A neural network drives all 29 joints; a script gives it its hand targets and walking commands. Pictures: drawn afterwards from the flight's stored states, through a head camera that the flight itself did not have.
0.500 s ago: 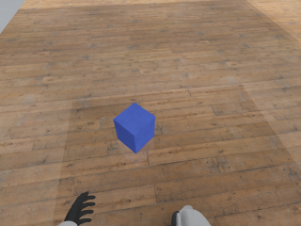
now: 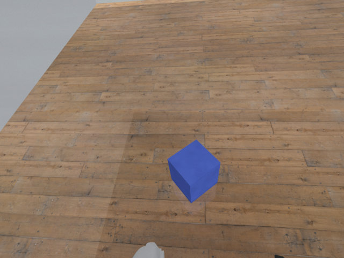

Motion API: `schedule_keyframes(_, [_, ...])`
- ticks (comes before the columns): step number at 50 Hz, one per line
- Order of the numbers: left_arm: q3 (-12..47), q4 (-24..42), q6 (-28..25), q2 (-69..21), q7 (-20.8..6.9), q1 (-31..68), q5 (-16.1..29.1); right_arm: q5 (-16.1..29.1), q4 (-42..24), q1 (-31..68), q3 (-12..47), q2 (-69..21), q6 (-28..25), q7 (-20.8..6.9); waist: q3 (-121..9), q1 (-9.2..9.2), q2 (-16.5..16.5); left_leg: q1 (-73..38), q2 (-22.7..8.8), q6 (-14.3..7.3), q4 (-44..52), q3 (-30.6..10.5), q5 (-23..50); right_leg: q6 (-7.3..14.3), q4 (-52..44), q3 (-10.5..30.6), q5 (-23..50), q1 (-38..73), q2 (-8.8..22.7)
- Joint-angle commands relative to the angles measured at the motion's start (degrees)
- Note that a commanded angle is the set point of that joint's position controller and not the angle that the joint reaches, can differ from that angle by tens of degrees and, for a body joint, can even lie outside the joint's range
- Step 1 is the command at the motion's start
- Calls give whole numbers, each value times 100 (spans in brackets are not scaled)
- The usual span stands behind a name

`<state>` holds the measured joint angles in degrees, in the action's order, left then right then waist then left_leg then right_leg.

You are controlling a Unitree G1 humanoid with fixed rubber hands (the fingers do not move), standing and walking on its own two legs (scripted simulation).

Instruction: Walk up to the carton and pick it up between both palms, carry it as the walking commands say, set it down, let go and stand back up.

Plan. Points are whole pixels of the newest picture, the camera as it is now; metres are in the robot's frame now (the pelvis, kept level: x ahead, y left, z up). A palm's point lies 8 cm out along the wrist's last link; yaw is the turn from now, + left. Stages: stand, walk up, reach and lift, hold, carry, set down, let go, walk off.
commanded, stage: walk up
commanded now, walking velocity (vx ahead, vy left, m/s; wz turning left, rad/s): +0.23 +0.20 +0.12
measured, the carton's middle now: (193, 171) +0.67 +0.00 -0.66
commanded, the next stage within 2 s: none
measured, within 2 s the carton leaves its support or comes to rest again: neither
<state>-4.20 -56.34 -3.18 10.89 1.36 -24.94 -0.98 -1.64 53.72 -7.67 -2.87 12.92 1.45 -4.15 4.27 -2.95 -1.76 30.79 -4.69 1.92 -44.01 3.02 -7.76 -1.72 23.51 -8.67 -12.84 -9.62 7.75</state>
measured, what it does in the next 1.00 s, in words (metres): walks ahead: left foot, then right foot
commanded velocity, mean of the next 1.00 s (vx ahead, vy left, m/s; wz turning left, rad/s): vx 0.10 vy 0.01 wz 0.03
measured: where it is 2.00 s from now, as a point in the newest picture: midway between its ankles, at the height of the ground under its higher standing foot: (231, 239)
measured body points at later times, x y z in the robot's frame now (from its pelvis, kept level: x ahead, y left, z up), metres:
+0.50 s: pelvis +0.10 +0.08 +0.01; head +0.12 +0.12 +0.45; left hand +0.16 +0.32 -0.17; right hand +0.06 -0.16 -0.13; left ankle +0.10 +0.17 -0.75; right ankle +0.15 -0.09 -0.69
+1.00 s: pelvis +0.11 +0.04 +0.00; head +0.12 +0.03 +0.45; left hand +0.11 +0.26 -0.16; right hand +0.09 -0.19 -0.17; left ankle +0.10 +0.17 -0.75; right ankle +0.15 -0.06 -0.75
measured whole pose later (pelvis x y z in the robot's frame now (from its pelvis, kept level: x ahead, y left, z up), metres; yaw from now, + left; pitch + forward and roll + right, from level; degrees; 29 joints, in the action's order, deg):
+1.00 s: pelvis +0.11 +0.04 +0.00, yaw +1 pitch -1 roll +0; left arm 0.5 -63.7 -0.5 8.7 1.6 -15.8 -0.2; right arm -1.0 65.6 -17.7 -0.3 9.3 0.0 2.0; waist 1.4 -0.2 -0.4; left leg 7.6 -3.4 1.5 -21.9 6.0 -12.8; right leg 2.2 22.0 -4.8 -8.9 -12.0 -0.2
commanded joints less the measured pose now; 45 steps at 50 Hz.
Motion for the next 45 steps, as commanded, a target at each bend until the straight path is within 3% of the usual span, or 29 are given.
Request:
schedule_keyframes(1, [-224,202,11,1143,41,-90,-36,13,-329,184,-1,141,-29,-38,-82,12,1439,-772,-34,44,613,265,-133,687,-967,580,941,-477,1252])
schedule_keyframes(3, [-254,111,87,1231,46,-112,-92,2,-411,255,-50,236,-42,0,41,-10,1469,-1000,-28,30,979,272,-522,663,-937,738,393,-497,1392])
schedule_keyframes(5, [-226,52,154,1189,14,-35,-105,-6,-267,-224,-104,283,-114,88,-4,200,1193,-1773,58,-76,1782,314,-532,521,-426,644,52,-670,1284])
schedule_keyframes(6, [-129,17,156,880,-55,-174,-145,-31,-19,-840,-168,449,-231,180,-374,402,561,-2755,97,-135,2192,275,-577,342,517,276,-325,-933,853])
schedule_keyframes(7, [31,141,145,305,-130,-275,-218,-59,154,-1658,-236,839,-375,268,-966,625,-924,-3662,-1229,-281,2578,-1149,-466,83,2226,-231,-1803,-1529,293])
schedule_keyframes(8, [148,334,157,-32,-100,-153,-103,76,419,-2006,-333,1532,-357,382,-999,721,-2145,-3654,-2132,-877,3343,-2461,-633,36,3337,-114,-2634,-2594,-279])
schedule_keyframes(9, [20,250,187,501,-73,248,-107,67,410,-1974,-295,1310,-405,421,-700,807,-1101,-3336,-2150,-955,3315,-2608,-474,98,4050,482,-2259,-2727,-60])
schedule_keyframes(10, [2,119,200,518,-105,345,-20,43,329,-1533,-181,958,-474,417,-393,627,-552,-2969,-1918,-851,3203,-2120,-106,179,4078,724,-1609,-2726,19])
schedule_keyframes(11, [12,-36,191,429,-139,229,46,34,249,-1066,-108,691,-516,405,-236,365,-489,-2647,-1555,-711,3202,-1583,407,187,3878,801,-1012,-2408,128])
schedule_keyframes(13, [-21,-228,250,398,-170,46,-50,52,186,-853,7,391,-629,410,-259,197,-555,-2542,-1273,-629,3150,-1062,1443,153,3711,670,-550,-2047,63])
schedule_keyframes(15, [-81,-323,404,455,-165,47,-86,56,300,-1201,-21,484,-711,409,-365,239,-364,-2664,-1474,-602,2997,-1081,2333,62,3725,713,-405,-1959,-92])
schedule_keyframes(16, [-85,-294,470,443,-177,171,-89,55,372,-1328,-33,555,-714,435,-349,248,-419,-2683,-1481,-556,2959,-1016,2448,21,3703,759,-304,-2014,-142])
schedule_keyframes(18, [-71,-243,540,385,-222,426,-69,45,452,-1446,27,474,-710,463,-296,279,-786,-2654,-1335,-512,3067,-793,1887,-15,3579,768,0,-2139,-210])
schedule_keyframes(20, [-86,-204,568,450,-254,704,-68,55,497,-1595,77,397,-692,489,-144,368,-913,-2559,-1313,-561,3264,-775,1169,-55,3409,751,238,-2278,-226])
schedule_keyframes(21, [-84,-222,587,420,-228,796,-33,55,473,-1548,145,276,-689,523,-42,331,-854,-2369,-1305,-608,3185,-643,1969,-105,3215,758,240,-2094,-267])
schedule_keyframes(22, [-49,-231,616,277,-173,855,56,59,423,-1305,258,69,-696,572,-32,176,-809,-2054,-1083,-653,2825,-210,3778,-127,2794,803,158,-1551,-364])
schedule_keyframes(23, [44,-172,591,32,-131,899,127,67,511,-1236,268,86,-670,594,-189,65,-1099,-2013,-712,-707,2608,238,4775,-81,2266,662,23,-1035,-575])
schedule_keyframes(24, [81,-118,553,27,-78,1006,123,51,617,-1348,225,243,-627,610,-314,136,-1265,-2262,-637,-798,2504,292,4972,-72,2004,441,-130,-942,-719])
schedule_keyframes(26, [123,-140,564,117,29,1047,80,64,713,-1515,211,340,-544,628,-437,280,-1108,-2494,-769,-985,2312,87,4588,23,1645,354,-302,-783,-752])
schedule_keyframes(28, [187,-148,558,138,92,1017,79,72,757,-1494,191,362,-450,651,-401,299,-909,-2454,-894,-1056,2162,-138,3695,130,1075,425,-204,-607,-686])
schedule_keyframes(30, [223,-218,467,247,112,814,77,114,759,-1416,142,395,-345,671,-347,191,-545,-2017,-863,-800,2038,-291,1930,174,-194,503,928,107,-506])
schedule_keyframes(31, [175,-260,378,559,122,686,38,115,730,-1542,189,213,-307,665,-465,255,-137,-1569,-701,-532,1949,-323,617,154,-300,928,1796,676,12])
schedule_keyframes(32, [167,-254,297,840,125,599,-15,99,736,-1907,229,-14,-254,642,-594,518,706,-1303,-361,-328,1598,-138,-798,268,-238,1592,2727,871,769])
schedule_keyframes(33, [194,-217,294,803,100,857,-22,198,782,-2046,286,-374,-163,666,-470,569,1326,-1737,-44,-197,1855,-18,-1237,693,-453,1724,2646,76,972])
schedule_keyframes(34, [255,-283,309,509,52,1031,7,162,889,-1920,247,-153,-98,682,-221,489,1198,-2059,-8,-184,2029,-47,-1085,675,-662,1688,1429,-378,713])
schedule_keyframes(35, [308,-272,323,359,29,1157,58,109,880,-1703,203,-26,-82,666,31,440,1094,-2110,5,-191,2109,-56,-851,506,-863,1615,535,-676,459])
schedule_keyframes(36, [341,-307,330,306,32,1157,79,80,852,-1551,182,31,-84,636,73,416,990,-2253,-36,-207,2216,-110,-615,412,-984,1523,111,-805,289])
schedule_keyframes(39, [361,-431,284,336,55,986,123,79,960,-1497,206,-19,-137,592,25,379,672,-2347,-157,-175,2459,-180,-362,332,-961,1333,-7,-653,24])
schedule_keyframes(45, [379,-554,228,300,29,816,85,102,1134,-1446,215,-46,-175,626,-47,329,352,-2297,-174,-171,2546,-139,-468,372,-875,1300,74,-512,-30])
